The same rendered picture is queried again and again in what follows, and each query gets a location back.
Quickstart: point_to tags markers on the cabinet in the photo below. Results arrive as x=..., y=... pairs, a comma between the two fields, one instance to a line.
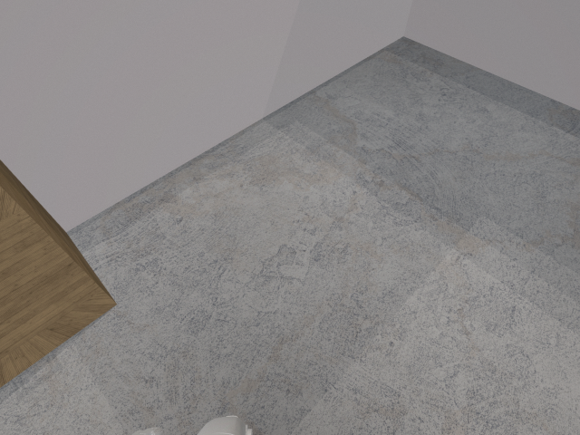
x=48, y=291

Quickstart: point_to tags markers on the robot left thigh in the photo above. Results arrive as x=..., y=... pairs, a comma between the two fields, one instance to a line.
x=226, y=426

